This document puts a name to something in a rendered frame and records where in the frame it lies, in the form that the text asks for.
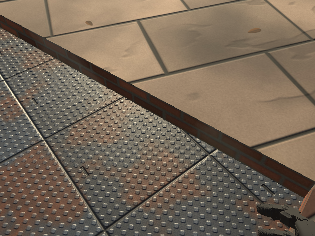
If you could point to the robot right hand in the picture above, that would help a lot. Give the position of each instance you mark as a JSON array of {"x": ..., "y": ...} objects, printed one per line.
[{"x": 288, "y": 216}]

